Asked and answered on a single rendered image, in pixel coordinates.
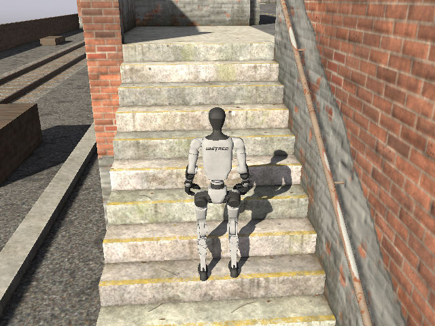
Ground stairs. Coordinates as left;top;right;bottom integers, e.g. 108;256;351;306
96;43;336;326

